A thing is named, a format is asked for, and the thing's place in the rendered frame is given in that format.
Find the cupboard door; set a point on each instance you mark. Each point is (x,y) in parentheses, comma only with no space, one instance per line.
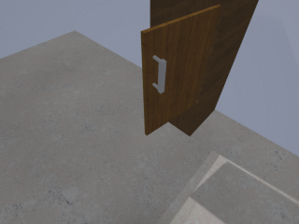
(185,44)

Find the handle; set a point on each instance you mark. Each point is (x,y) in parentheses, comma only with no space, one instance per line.
(161,74)

